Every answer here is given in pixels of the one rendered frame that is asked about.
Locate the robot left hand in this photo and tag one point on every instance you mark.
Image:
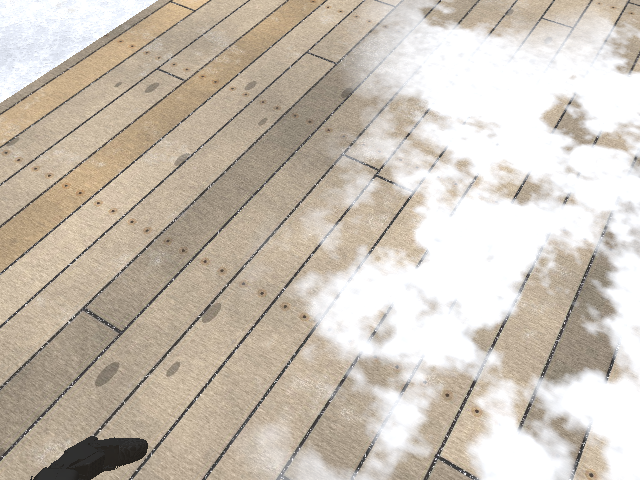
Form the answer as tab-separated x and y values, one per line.
90	457

